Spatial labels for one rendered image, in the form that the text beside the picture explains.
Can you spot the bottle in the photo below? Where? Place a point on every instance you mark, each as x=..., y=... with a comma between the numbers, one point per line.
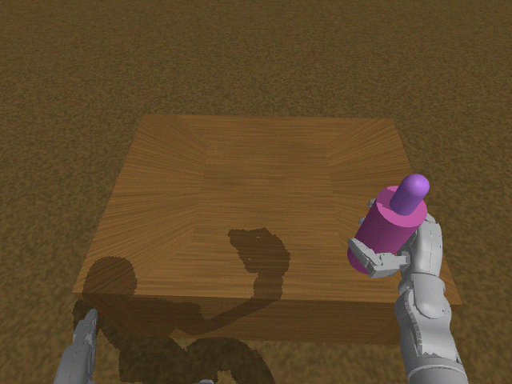
x=394, y=216

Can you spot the right robot arm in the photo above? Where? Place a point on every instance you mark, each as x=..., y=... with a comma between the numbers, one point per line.
x=428, y=349

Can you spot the right robot hand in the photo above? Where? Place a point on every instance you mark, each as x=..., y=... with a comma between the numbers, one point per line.
x=422, y=252

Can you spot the left robot hand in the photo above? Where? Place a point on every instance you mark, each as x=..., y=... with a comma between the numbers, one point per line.
x=77, y=362

